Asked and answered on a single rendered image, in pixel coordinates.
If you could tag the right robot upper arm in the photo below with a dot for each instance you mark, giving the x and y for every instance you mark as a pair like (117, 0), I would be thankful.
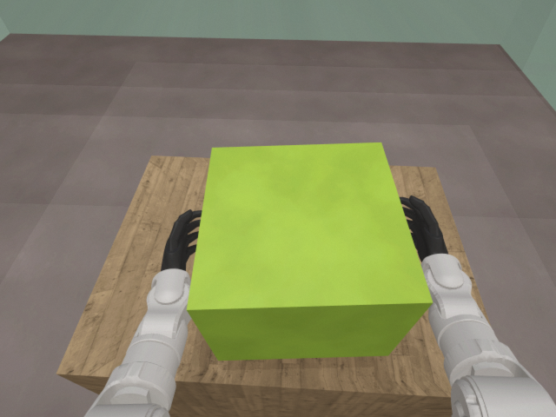
(499, 396)

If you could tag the pedestal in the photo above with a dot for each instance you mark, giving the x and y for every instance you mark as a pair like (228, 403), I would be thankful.
(410, 382)

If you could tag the carton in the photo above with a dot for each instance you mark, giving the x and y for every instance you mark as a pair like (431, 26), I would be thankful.
(304, 251)

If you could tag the right robot hand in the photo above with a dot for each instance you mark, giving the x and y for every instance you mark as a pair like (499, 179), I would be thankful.
(427, 236)

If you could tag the robot left forearm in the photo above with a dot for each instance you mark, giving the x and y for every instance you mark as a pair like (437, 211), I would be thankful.
(147, 373)

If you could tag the left robot hand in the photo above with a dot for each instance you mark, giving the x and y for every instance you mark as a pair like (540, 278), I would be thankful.
(177, 252)

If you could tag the robot right forearm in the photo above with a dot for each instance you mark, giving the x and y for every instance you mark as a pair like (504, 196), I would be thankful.
(463, 334)

